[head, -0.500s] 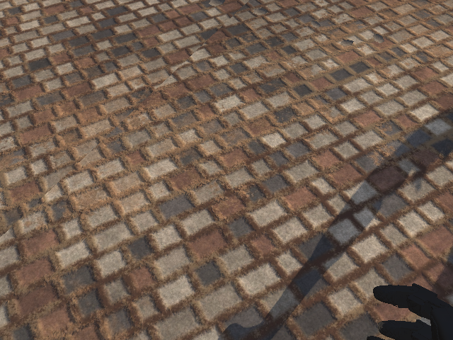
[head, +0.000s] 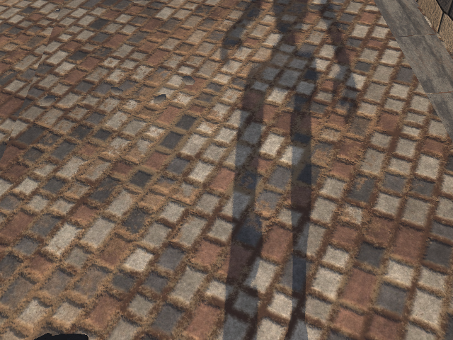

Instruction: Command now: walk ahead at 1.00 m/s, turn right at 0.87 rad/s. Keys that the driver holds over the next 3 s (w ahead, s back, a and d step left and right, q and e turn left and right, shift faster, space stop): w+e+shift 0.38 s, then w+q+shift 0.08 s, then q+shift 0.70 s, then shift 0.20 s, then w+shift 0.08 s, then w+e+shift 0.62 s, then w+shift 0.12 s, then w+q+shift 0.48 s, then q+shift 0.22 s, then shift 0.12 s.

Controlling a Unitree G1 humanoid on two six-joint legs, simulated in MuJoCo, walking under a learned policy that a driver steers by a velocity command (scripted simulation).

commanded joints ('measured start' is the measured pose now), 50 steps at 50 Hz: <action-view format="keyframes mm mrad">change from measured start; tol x64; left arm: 1 -13 61 11 -63 -4 -16 -30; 50 0 121 20 -72 88 -30 72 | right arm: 1 -143 -201 -33 -113 8 -3 -8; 50 21 -40 -9 -289 38 136 -41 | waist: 1 102 30 90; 50 27 -191 -270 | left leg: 1 -166 255 -2 -29 988 95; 4 -201 290 -31 519 1479 99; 7 -1027 -78 -399 1486 -181 41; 26 -514 -2 -235 241 460 65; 29 270 393 -1151 146 533 401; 37 -330 163 -680 126 1027 291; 50 -752 -140 -533 697 -353 23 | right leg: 1 235 88 -115 -118 34 -45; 8 1125 -110 956 -666 -831 -356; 23 618 70 383 -581 -308 -143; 27 732 85 284 -15 464 -39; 30 127 215 227 662 -613 78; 50 935 -256 655 -526 274 -162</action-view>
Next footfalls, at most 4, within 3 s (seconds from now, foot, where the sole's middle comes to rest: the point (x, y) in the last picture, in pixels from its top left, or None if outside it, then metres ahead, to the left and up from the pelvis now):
0.10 right None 0.31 -0.08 -0.76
0.54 left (231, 257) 0.76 -0.01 -0.76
0.98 right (288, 218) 0.89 -0.22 -0.76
1.42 left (214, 243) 0.81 0.04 -0.76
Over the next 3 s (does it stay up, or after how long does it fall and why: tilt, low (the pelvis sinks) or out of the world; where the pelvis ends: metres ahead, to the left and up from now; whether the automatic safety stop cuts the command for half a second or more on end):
stays up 1.95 -0.28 0.00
